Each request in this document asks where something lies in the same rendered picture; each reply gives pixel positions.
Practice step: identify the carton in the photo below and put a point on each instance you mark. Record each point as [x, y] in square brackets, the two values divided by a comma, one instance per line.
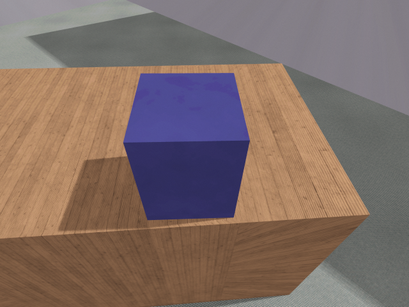
[187, 142]

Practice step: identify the pedestal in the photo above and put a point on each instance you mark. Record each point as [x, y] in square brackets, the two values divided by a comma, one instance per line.
[73, 230]

